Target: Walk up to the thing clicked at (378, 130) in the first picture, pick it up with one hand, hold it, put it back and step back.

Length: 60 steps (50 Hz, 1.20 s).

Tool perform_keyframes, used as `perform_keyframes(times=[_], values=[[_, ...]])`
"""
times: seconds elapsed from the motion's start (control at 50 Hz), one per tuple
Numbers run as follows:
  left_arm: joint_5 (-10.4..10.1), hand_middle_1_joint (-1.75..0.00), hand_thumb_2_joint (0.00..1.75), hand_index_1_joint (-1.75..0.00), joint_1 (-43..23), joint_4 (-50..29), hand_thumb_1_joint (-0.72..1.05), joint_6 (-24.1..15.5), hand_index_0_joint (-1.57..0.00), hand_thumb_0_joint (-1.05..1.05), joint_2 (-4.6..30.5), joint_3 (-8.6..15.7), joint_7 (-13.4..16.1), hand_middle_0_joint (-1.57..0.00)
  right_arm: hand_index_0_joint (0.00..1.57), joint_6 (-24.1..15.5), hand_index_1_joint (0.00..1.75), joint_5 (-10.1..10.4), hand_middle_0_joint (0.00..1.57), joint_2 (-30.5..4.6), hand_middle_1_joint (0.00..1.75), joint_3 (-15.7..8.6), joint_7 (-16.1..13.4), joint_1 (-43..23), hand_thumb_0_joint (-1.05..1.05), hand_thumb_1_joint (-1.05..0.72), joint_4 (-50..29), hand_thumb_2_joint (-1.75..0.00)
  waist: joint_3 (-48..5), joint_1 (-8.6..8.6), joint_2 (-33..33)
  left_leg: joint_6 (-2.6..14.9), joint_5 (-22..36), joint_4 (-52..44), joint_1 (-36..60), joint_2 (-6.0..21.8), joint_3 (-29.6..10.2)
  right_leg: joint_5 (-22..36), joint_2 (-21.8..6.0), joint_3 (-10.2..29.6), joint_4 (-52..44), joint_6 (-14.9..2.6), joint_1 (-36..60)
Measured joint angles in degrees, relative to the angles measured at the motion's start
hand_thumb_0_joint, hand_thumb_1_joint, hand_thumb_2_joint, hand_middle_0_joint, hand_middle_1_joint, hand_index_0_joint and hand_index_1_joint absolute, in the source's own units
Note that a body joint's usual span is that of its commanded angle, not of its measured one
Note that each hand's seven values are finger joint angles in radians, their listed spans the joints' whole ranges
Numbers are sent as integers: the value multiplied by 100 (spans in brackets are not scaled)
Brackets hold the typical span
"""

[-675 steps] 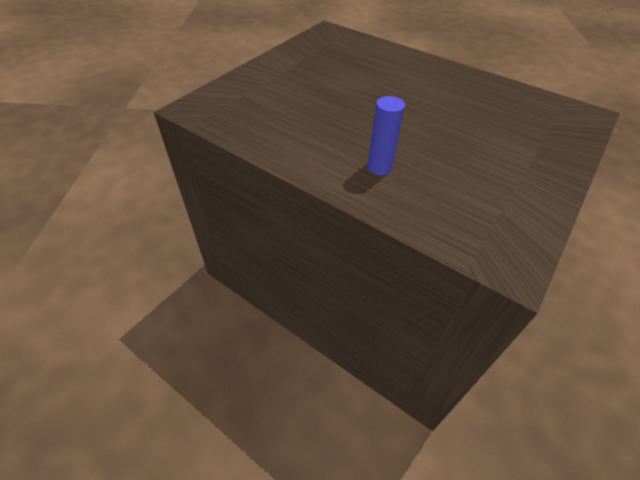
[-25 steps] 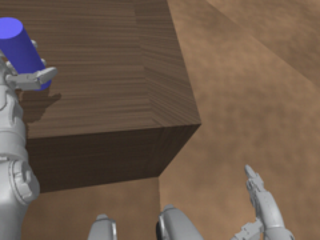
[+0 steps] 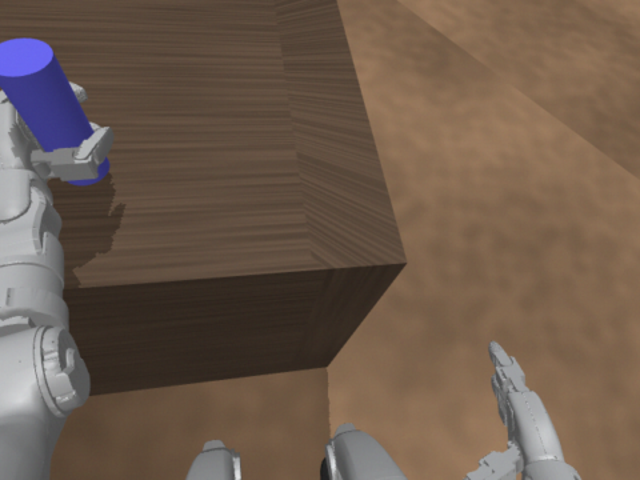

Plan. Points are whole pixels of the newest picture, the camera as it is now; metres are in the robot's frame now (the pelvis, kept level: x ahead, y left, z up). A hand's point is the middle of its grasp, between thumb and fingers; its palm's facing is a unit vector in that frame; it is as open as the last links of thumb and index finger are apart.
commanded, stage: settle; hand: left
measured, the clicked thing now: (58, 121) +0.51 +0.23 +0.11
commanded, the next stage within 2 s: lift in 0.58 s
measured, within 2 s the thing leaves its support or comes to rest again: neither
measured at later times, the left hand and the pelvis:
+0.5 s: hand (64, 116) +0.51 +0.22 +0.11, palm faces +0.21 -0.98 -0.01, open 7.8 cm; pelvis +0.00 +0.00 +0.01, yaw +0 degrees
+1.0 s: hand (59, 100) +0.50 +0.21 +0.14, palm faces +0.20 -0.98 -0.01, open 7.8 cm; pelvis +0.01 +0.00 +0.02, yaw +0 degrees
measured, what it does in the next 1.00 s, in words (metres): stands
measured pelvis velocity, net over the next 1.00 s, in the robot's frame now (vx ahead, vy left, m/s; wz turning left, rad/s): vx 0.01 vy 0.00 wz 0.00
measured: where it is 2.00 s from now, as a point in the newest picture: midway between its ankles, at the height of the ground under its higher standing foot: outside the picture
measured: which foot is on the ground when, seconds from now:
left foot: down 0.00-1.00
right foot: down 0.00-1.00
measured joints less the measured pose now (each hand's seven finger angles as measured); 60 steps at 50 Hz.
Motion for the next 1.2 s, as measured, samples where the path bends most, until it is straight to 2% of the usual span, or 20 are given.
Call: perform_keyframes(times=[0.22, 0.58, 0.82, 0.96, 1.2], values=[[-38, -120, 118, -120, -122, 169, -17, 148, -84, 1, 38, -3, -53, -82, 6, 4, 5, 34, 6, 7, 6, -25, 35, -42, -1, 55, 130, -5, 34, 61, 55, 27, 68, -223, 242, -12, 54, 87, -16, 44, -239, 23, 237], [-73, -120, 119, -120, -106, -66, -17, 360, -84, 0, -71, -93, -36, -82, 6, -19, 5, 68, 6, 31, 6, -24, -15, -74, -1, 55, 341, -5, 73, 147, 51, 17, 169, -493, 545, -8, 73, 184, -15, 55, -492, 13, 526], [-126, -120, 119, -120, -63, -171, -17, 524, -84, 0, -156, -111, -3, -82, 6, -59, 5, 117, 6, 6, 6, -160, -26, -101, -1, 55, 558, -5, 62, 210, 89, 23, 220, -675, 758, -16, 117, 232, -27, 91, -650, 18, 715], [-195, -120, 119, -120, 212, -652, -17, 694, -84, 0, -390, -246, 62, -82, 6, -61, 5, 160, 5, -20, 6, -278, -63, -97, -1, 55, 776, -5, 38, 348, 120, 21, 240, -799, 967, -21, 140, 252, -35, 108, -763, 18, 914], [-392, -119, 119, -119, 957, -1960, -17, 1341, -85, 1, -908, -614, 268, -83, 6, -118, 5, 323, 5, 58, 6, -389, -178, -101, -1, 55, 1348, -4, -51, 688, 212, 14, 302, -1173, 1695, -59, 159, 278, -79, 110, -1079, 11, 1620]])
